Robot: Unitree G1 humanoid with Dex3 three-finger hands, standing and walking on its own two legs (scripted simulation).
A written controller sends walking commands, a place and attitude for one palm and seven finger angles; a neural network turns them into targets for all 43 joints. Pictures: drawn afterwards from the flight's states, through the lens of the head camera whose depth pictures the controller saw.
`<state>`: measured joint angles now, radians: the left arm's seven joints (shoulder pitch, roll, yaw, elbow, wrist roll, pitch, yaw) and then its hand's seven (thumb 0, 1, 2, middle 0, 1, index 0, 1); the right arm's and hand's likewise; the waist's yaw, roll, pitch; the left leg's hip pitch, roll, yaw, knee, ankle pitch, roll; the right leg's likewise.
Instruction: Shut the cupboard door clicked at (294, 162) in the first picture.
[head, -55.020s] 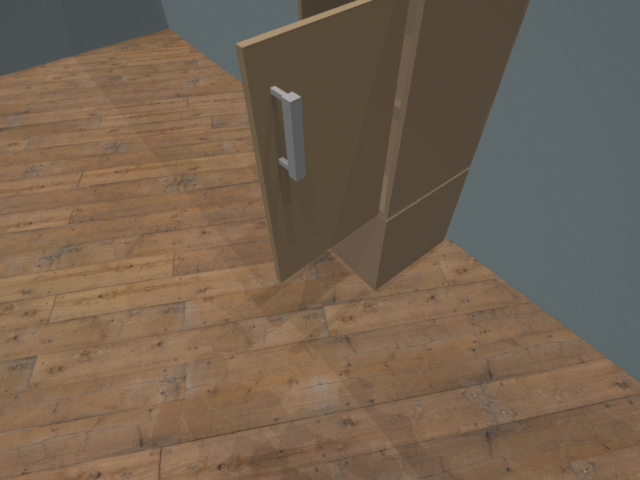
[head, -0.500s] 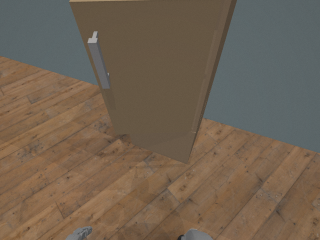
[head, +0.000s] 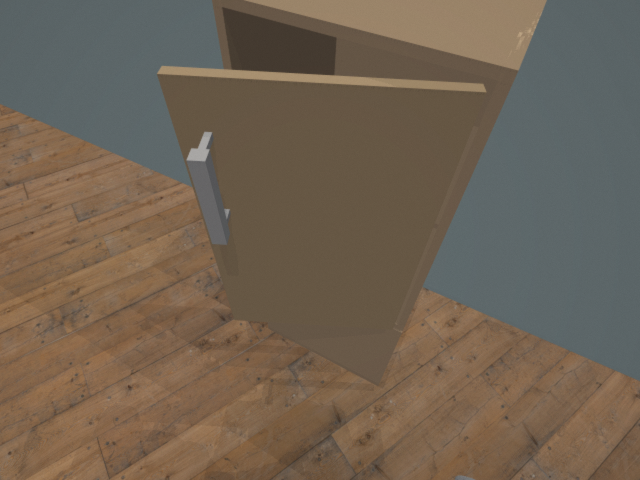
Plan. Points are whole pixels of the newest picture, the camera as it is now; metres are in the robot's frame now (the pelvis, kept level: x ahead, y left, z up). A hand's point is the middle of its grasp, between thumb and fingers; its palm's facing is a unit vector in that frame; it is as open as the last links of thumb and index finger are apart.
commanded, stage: come to a stop and stand still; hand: left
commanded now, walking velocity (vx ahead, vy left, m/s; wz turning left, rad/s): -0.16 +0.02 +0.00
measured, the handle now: (214, 191) +0.45 +0.19 +0.10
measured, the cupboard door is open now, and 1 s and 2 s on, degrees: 25 25 25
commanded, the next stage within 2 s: look again from close up in 1.02 s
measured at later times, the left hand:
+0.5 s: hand out of the picture +0.00 +0.19 -0.17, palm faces +0.01 -0.97 -0.23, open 7.3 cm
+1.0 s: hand out of the picture -0.04 +0.27 -0.17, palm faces -0.05 -0.97 -0.24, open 7.3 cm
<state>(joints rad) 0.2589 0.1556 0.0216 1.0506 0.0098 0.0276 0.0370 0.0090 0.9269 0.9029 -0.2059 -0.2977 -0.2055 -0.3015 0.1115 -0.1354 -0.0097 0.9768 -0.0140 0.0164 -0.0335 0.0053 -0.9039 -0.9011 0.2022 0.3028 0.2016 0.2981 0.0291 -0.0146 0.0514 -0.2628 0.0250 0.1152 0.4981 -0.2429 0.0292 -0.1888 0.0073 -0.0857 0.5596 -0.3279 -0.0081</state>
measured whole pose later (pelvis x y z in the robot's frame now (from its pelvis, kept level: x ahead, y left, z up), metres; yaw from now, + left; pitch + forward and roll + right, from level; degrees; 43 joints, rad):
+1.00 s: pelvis -0.05 +0.07 +0.00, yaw -2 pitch -1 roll +0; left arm 0.27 0.21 -0.01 1.07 0.01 0.02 0.03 0.01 0.91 0.90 -0.20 -0.30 -0.20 -0.30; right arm 0.30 -0.18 0.02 1.06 -0.02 -0.02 -0.02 0.01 -0.91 -0.90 0.20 0.30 0.20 0.30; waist 0.00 0.00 0.04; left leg -0.16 -0.07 0.09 0.45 -0.28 0.08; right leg -0.23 -0.09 0.04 0.49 -0.25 0.03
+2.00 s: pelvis -0.06 +0.00 -0.05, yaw -1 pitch +8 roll +2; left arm 0.36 0.17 0.20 0.17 -0.25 -0.54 -0.25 0.01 0.91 0.90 -0.30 -0.40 -0.30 -0.41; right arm 0.21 -0.23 -0.06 0.67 0.00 -0.30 0.00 0.02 -0.90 -0.90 0.20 0.30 0.20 0.30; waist -0.01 -0.03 -0.13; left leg -0.59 -0.01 0.00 0.92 -0.46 -0.03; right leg -0.66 -0.03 -0.03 0.97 -0.45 -0.03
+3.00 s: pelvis -0.06 +0.03 -0.04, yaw +1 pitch +4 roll -2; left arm 0.37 0.24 0.16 -0.22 -0.26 -0.13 -0.19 0.02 0.90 0.90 -1.20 -1.39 -1.20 -1.39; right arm 0.25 -0.23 0.06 0.50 0.02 -0.26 -0.06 0.02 -0.90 -0.90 0.20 0.30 0.20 0.30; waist 0.04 0.04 -0.08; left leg -0.48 -0.01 -0.05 0.86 -0.45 0.01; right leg -0.49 -0.03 -0.06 0.81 -0.39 0.01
